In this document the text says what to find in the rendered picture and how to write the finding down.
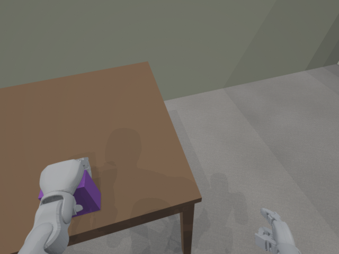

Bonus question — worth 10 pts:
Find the table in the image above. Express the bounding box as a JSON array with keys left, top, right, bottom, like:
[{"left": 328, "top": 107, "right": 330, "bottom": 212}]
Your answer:
[{"left": 0, "top": 61, "right": 202, "bottom": 254}]

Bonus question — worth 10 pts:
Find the robot left forearm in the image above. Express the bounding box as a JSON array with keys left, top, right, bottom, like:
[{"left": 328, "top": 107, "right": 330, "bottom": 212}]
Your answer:
[{"left": 18, "top": 191, "right": 74, "bottom": 254}]

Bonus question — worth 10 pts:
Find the sponge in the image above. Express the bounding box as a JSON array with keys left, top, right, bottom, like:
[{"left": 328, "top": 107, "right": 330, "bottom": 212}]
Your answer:
[{"left": 38, "top": 170, "right": 101, "bottom": 217}]

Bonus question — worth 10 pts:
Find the left robot hand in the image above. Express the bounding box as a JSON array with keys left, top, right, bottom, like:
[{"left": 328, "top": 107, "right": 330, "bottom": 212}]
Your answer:
[{"left": 40, "top": 157, "right": 92, "bottom": 216}]

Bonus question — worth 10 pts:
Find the right robot hand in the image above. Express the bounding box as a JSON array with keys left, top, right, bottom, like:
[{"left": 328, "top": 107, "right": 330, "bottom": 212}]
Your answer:
[{"left": 255, "top": 208, "right": 295, "bottom": 254}]

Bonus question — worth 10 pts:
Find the robot right forearm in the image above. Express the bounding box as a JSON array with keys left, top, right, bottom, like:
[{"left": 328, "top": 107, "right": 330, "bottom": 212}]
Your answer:
[{"left": 275, "top": 243, "right": 301, "bottom": 254}]

